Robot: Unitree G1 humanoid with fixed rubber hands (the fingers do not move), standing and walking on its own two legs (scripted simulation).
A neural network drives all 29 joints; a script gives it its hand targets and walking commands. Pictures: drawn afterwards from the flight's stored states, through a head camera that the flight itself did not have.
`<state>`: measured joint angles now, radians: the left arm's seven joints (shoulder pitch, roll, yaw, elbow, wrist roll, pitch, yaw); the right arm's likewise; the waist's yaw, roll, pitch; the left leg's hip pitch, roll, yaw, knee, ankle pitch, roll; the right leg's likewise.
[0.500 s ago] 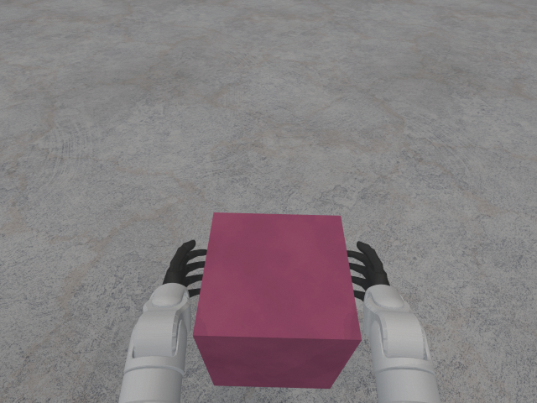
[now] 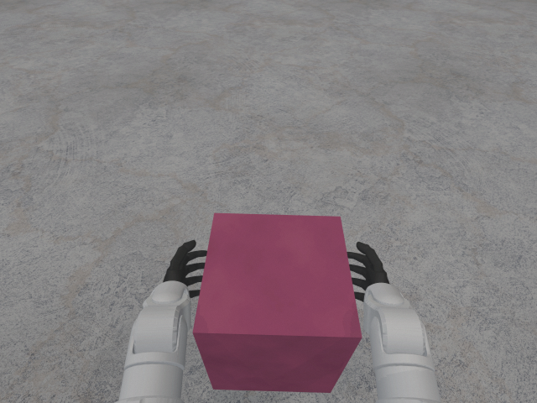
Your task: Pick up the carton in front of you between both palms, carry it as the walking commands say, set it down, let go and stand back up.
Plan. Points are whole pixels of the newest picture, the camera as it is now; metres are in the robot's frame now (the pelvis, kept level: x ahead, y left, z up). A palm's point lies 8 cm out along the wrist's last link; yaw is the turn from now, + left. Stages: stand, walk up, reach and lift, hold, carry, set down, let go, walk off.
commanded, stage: carry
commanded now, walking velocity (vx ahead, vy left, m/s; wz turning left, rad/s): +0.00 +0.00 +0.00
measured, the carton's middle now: (274, 306) +0.30 +0.00 -0.05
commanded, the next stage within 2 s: hold in 0.62 s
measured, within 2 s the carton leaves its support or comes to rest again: neither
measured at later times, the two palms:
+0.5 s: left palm (169, 293) +0.28 +0.16 +0.04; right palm (370, 295) +0.28 -0.14 +0.04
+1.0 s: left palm (141, 321) +0.23 +0.18 +0.05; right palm (350, 292) +0.28 -0.11 +0.04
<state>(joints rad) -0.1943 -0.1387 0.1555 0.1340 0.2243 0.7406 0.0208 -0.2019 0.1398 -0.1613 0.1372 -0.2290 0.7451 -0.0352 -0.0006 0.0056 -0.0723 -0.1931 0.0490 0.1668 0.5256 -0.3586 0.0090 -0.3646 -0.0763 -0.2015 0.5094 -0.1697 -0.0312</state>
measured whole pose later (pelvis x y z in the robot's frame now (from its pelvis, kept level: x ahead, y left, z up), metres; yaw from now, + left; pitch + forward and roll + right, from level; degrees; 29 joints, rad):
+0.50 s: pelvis -0.01 +0.01 +0.00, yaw +0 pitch +2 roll +0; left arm -0.20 -0.14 0.16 0.14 0.23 0.74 0.02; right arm -0.21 0.14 -0.16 0.15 -0.23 0.75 -0.03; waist 0.00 0.01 -0.08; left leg -0.21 0.04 0.17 0.54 -0.36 0.02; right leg -0.38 -0.09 -0.19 0.51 -0.15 -0.02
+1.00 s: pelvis -0.02 -0.01 +0.01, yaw +8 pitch -7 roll +0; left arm -0.23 -0.14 0.20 0.24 0.24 0.69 0.00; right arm -0.24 0.15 -0.18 0.21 -0.27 0.72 -0.03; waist 0.01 0.04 0.06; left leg -0.04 -0.02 -0.05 0.42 -0.26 0.01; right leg -0.14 -0.01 0.02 0.38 -0.12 0.02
